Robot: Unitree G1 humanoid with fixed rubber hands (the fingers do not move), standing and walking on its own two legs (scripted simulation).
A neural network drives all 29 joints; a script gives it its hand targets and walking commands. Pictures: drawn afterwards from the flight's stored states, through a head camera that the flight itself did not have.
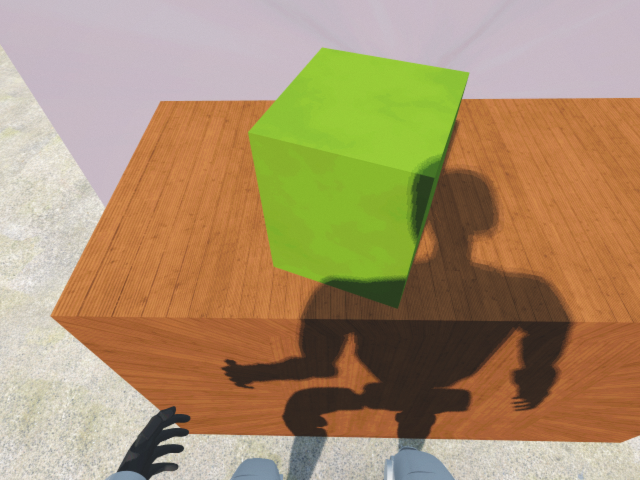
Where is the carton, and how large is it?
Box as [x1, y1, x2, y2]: [248, 47, 469, 308]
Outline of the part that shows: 322,47 248,132 273,265 397,308 430,206 469,72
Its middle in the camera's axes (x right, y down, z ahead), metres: +0.06 -0.08 +0.55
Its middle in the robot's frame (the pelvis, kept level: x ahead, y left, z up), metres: +0.48 -0.03 +0.10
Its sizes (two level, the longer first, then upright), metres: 0.210 0.200 0.250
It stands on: a pedestal, 0.71 m high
